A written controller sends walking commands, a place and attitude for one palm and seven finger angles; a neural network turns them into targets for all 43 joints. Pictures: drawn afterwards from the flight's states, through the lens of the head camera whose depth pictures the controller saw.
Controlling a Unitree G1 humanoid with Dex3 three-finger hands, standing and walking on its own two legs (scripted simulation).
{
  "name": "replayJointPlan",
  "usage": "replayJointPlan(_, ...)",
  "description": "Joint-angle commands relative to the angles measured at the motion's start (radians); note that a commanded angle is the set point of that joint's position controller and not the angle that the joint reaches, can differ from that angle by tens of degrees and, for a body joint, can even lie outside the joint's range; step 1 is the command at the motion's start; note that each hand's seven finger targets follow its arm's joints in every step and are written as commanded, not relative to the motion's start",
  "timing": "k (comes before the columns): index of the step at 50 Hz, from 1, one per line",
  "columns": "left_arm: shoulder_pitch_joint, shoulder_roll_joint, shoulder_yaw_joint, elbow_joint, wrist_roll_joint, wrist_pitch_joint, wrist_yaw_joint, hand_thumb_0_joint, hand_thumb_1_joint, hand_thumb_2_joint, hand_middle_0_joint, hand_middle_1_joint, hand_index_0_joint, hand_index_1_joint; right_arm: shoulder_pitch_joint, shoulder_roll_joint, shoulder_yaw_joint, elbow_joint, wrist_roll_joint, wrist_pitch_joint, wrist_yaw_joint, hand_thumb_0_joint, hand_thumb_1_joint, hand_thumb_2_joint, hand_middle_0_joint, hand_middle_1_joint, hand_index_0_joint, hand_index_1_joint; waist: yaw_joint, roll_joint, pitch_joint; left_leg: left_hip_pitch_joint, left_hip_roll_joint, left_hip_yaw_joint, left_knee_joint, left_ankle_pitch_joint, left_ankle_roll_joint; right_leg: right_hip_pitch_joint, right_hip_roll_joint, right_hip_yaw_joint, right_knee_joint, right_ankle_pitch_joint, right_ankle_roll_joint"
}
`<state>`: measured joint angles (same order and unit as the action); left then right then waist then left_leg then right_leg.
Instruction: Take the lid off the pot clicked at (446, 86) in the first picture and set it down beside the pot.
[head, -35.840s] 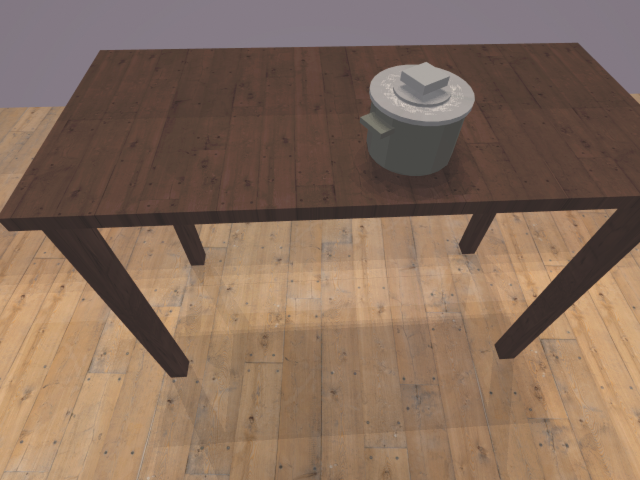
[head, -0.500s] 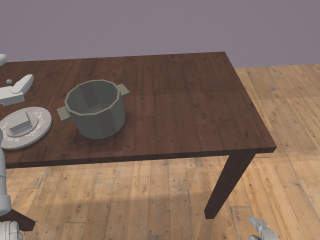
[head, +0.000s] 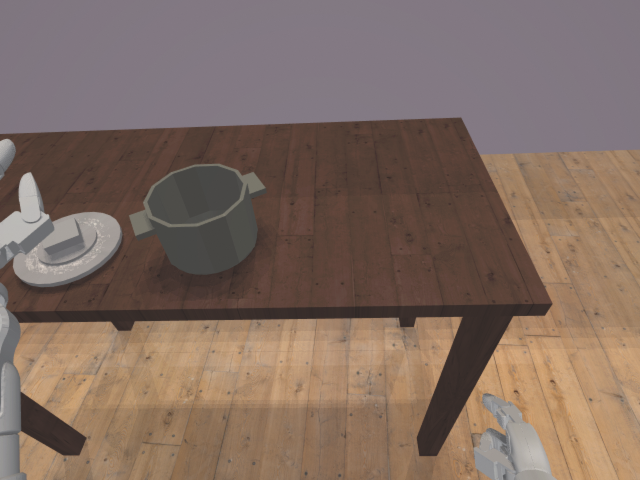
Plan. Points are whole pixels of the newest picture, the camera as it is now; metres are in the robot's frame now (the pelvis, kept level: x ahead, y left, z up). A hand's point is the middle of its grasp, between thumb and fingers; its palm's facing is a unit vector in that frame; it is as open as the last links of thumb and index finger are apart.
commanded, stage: draw the hand back to the body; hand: left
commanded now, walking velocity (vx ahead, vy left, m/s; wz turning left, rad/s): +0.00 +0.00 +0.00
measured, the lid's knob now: (62, 235) +0.43 +0.48 +0.05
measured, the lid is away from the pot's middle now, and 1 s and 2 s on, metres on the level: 0.24 0.24 0.24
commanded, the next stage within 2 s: step back with the hand held close in 0.82 s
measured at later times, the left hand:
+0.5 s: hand (20, 284) +0.20 +0.27 +0.24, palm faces +0.42 -0.85 -0.33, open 7.4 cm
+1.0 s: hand out of the picture +0.16 +0.28 +0.25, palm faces +0.44 -0.82 -0.37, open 7.4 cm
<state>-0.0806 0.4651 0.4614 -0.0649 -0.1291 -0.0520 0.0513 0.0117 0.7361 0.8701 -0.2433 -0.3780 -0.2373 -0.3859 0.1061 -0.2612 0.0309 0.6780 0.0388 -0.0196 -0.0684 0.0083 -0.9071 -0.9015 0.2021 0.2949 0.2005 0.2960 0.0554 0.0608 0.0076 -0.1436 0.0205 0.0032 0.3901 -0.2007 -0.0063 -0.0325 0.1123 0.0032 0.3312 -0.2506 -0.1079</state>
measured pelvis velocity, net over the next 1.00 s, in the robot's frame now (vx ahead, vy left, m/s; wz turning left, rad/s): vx -0.02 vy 0.05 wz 0.00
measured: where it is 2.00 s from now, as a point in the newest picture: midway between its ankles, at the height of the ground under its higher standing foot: outside the picture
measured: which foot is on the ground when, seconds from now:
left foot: down 0.00-1.00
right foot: down 0.00-1.00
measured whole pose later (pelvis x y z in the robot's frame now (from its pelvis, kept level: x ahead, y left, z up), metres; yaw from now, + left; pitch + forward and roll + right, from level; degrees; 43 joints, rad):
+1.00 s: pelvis -0.02 +0.05 +0.00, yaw +0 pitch -6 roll -1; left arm 0.36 0.42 0.40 -0.61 -0.11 -0.15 0.05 0.02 0.89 0.90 -0.22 -0.30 -0.21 -0.31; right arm 0.13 -0.21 0.06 0.65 -0.01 -0.06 -0.06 0.01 -0.90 -0.90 0.20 0.30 0.20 0.30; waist 0.08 0.04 0.02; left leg -0.13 -0.01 0.01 0.40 -0.18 0.04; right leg 0.01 0.08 0.01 0.29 -0.21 -0.05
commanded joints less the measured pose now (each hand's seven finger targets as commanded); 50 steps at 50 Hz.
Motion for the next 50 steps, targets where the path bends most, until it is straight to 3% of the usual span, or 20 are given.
replayJointPlan(1,-0.189,0.305,0.129,-0.260,-0.014,-0.073,0.019,0.000,0.900,0.900,-0.200,-0.300,-0.200,-0.300,-0.136,-0.102,-0.037,-0.148,-0.011,-0.056,-0.013,0.000,-0.900,-0.900,0.200,0.300,0.200,0.300,0.007,-0.036,-0.177,0.143,-0.015,0.031,0.011,0.195,0.072,-0.033,-0.131,0.070,-0.058,0.447,0.114)
replayJointPlan(5,-0.162,0.238,0.066,-0.312,-0.014,-0.085,0.013,0.000,0.900,0.900,-0.200,-0.300,-0.200,-0.300,-0.144,-0.094,-0.034,-0.148,-0.014,-0.070,-0.014,0.000,-0.900,-0.900,0.200,0.300,0.200,0.300,0.000,0.000,-0.144,0.172,-0.013,0.030,-0.001,0.191,0.073,-0.067,-0.119,0.059,-0.081,0.352,0.097)
replayJointPlan(8,-0.096,0.242,0.081,-0.401,-0.013,-0.108,0.016,0.000,0.900,0.900,-0.200,-0.300,-0.200,-0.300,-0.150,-0.090,-0.035,-0.153,-0.019,-0.087,-0.012,0.000,-0.900,-0.900,0.200,0.300,0.200,0.300,0.009,0.041,-0.167,0.198,-0.013,0.027,-0.005,0.209,0.072,-0.055,-0.117,0.054,-0.086,0.336,0.087)
replayJointPlan(11,-0.014,0.237,0.098,-0.397,-0.021,-0.104,0.012,0.000,0.900,0.900,-0.200,-0.300,-0.200,-0.300,-0.152,-0.091,-0.036,-0.147,-0.026,-0.085,-0.014,0.000,-0.900,-0.900,0.200,0.300,0.200,0.300,0.016,-0.058,-0.138,0.173,-0.008,0.023,-0.014,0.215,0.072,-0.038,-0.116,0.050,-0.085,0.360,0.089)
replayJointPlan(14,0.005,0.203,0.071,-0.394,-0.025,-0.108,0.003,0.000,0.900,0.900,-0.200,-0.300,-0.200,-0.300,-0.158,-0.085,-0.036,-0.144,-0.024,-0.088,-0.015,0.000,-0.900,-0.900,0.200,0.300,0.200,0.300,0.007,-0.018,-0.085,0.177,-0.005,0.027,-0.020,0.169,0.071,-0.083,-0.116,0.052,-0.114,0.266,0.086)
replayJointPlan(18,0.077,0.163,0.029,-0.528,-0.022,-0.129,-0.005,0.000,0.900,0.900,-0.200,-0.300,-0.200,-0.300,-0.169,-0.076,-0.032,-0.160,-0.031,-0.104,-0.008,0.000,-0.900,-0.900,0.200,0.300,0.200,0.300,0.013,0.031,-0.103,0.208,-0.005,0.018,-0.027,0.177,0.068,-0.073,-0.113,0.048,-0.117,0.244,0.077)
replayJointPlan(22,0.156,0.194,0.079,-0.567,-0.021,-0.132,0.003,0.000,0.900,0.900,-0.200,-0.300,-0.200,-0.300,-0.158,-0.078,-0.035,-0.155,-0.042,-0.110,-0.010,0.000,-0.900,-0.900,0.200,0.300,0.200,0.300,0.026,-0.021,-0.115,0.204,0.001,0.008,-0.031,0.206,0.064,-0.049,-0.108,0.042,-0.107,0.274,0.073)
replayJointPlan(24,0.186,0.183,0.079,-0.577,-0.023,-0.135,0.003,0.000,0.900,0.900,-0.200,-0.300,-0.200,-0.300,-0.157,-0.075,-0.036,-0.151,-0.044,-0.109,-0.007,0.000,-0.900,-0.900,0.200,0.300,0.200,0.300,0.022,-0.011,-0.098,0.199,0.003,0.007,-0.031,0.191,0.063,-0.058,-0.111,0.046,-0.115,0.253,0.071)
replayJointPlan(26,0.220,0.132,0.032,-0.594,-0.022,-0.130,-0.008,0.000,0.900,0.900,-0.200,-0.300,-0.200,-0.300,-0.162,-0.071,-0.032,-0.154,-0.044,-0.106,-0.005,0.000,-0.900,-0.900,0.200,0.300,0.200,0.300,0.017,-0.003,-0.064,0.195,0.005,0.007,-0.038,0.186,0.059,-0.070,-0.108,0.040,-0.119,0.243,0.070)
replayJointPlan(28,0.252,0.112,0.011,-0.646,-0.016,-0.135,-0.011,0.000,0.900,0.900,-0.200,-0.300,-0.200,-0.300,-0.164,-0.068,-0.031,-0.162,-0.047,-0.114,0.000,0.000,-0.900,-0.900,0.200,0.300,0.200,0.300,0.014,0.031,-0.075,0.211,0.005,0.006,-0.035,0.192,0.059,-0.074,-0.106,0.038,-0.118,0.237,0.068)
replayJointPlan(33,0.365,0.122,0.031,-0.710,-0.013,-0.129,-0.007,0.000,0.900,0.900,-0.200,-0.300,-0.200,-0.300,-0.156,-0.071,-0.032,-0.169,-0.054,-0.113,0.006,0.000,-0.900,-0.900,0.200,0.300,0.200,0.300,0.023,-0.012,-0.070,0.197,0.011,-0.005,-0.037,0.195,0.054,-0.063,-0.103,0.033,-0.114,0.230,0.066)
replayJointPlan(37,0.282,0.122,0.030,-0.688,-0.014,-0.123,0.001,0.000,0.900,0.900,-0.200,-0.300,-0.200,-0.300,-0.162,-0.065,-0.028,-0.155,-0.053,-0.105,-0.005,0.000,-0.900,-0.900,0.200,0.300,0.200,0.300,0.014,-0.013,-0.012,0.175,0.011,-0.015,-0.048,0.131,0.051,-0.095,-0.103,0.040,-0.134,0.158,0.063)
replayJointPlan(38,0.258,0.106,0.009,-0.722,-0.010,-0.128,0.000,0.000,0.900,0.900,-0.200,-0.300,-0.200,-0.300,-0.165,-0.064,-0.027,-0.156,-0.051,-0.109,-0.002,0.000,-0.900,-0.900,0.200,0.300,0.200,0.300,0.005,0.033,-0.025,0.190,0.009,-0.017,-0.047,0.121,0.051,-0.098,-0.102,0.042,-0.136,0.139,0.061)
replayJointPlan(40,0.307,0.080,-0.009,-0.681,-0.010,-0.122,-0.001,0.000,0.900,0.900,-0.200,-0.300,-0.200,-0.300,-0.159,-0.061,-0.023,-0.154,-0.054,-0.110,-0.003,0.000,-0.900,-0.900,0.200,0.300,0.200,0.300,0.013,0.040,-0.001,0.185,0.012,-0.022,-0.057,0.104,0.047,-0.106,-0.103,0.032,-0.138,0.116,0.059)
replayJointPlan(43,0.343,0.092,0.002,-0.723,-0.008,-0.124,0.000,0.000,0.900,0.900,-0.200,-0.300,-0.200,-0.300,-0.158,-0.065,-0.025,-0.166,-0.058,-0.115,0.001,0.000,-0.900,-0.900,0.200,0.300,0.200,0.300,0.021,0.004,-0.060,0.200,0.013,-0.026,-0.053,0.137,0.049,-0.072,-0.099,0.030,-0.120,0.146,0.059)
replayJointPlan(46,0.333,0.122,0.030,-0.733,-0.005,-0.120,0.007,0.000,0.900,0.900,-0.200,-0.300,-0.200,-0.300,-0.160,-0.067,-0.028,-0.164,-0.060,-0.111,0.000,0.000,-0.900,-0.900,0.200,0.300,0.200,0.300,0.027,-0.022,-0.074,0.183,0.015,-0.032,-0.054,0.140,0.045,-0.057,-0.102,0.032,-0.118,0.153,0.059)
replayJointPlan(47,0.116,0.289,0.164,-0.879,0.020,-0.182,0.034,0.000,0.900,0.900,-0.200,-0.300,-0.200,-0.300,-0.152,-0.090,-0.022,-0.232,-0.034,-0.093,-0.003,0.000,-0.900,-0.900,0.200,0.300,0.200,0.300,-0.012,-0.018,-0.026,0.111,0.027,-0.079,-0.008,0.048,0.065,-0.176,-0.160,0.177,-0.131,0.182,0.063)
replayJointPlan(48,0.120,0.253,0.145,-0.830,0.018,-0.208,0.045,0.000,0.900,0.900,-0.200,-0.300,-0.200,-0.300,-0.148,-0.063,-0.012,-0.208,-0.046,-0.085,-0.008,0.000,-0.900,-0.900,0.200,0.300,0.200,0.300,-0.018,-0.009,-0.016,0.097,0.024,-0.092,0.008,0.024,0.064,-0.196,-0.185,0.196,-0.136,0.177,0.048)
replayJointPlan(49,0.270,0.172,0.094,-0.711,0.020,-0.198,0.042,0.000,0.900,0.900,-0.200,-0.300,-0.200,-0.300,-0.127,-0.076,-0.024,-0.200,-0.048,-0.079,-0.008,0.000,-0.900,-0.900,0.200,0.300,0.200,0.300,-0.024,-0.050,-0.002,0.099,0.026,-0.098,0.027,0.038,0.067,-0.224,-0.196,0.194,-0.137,0.180,0.048)
replayJointPlan(50,0.328,0.124,0.053,-0.681,0.030,-0.182,0.036,0.000,0.900,0.900,-0.200,-0.300,-0.200,-0.300,-0.108,-0.078,-0.029,-0.210,-0.042,-0.070,-0.002,0.000,-0.900,-0.900,0.200,0.300,0.200,0.300,-0.030,-0.066,-0.029,0.112,0.027,-0.093,0.045,0.068,0.068,-0.236,-0.200,0.187,-0.126,0.195,0.054)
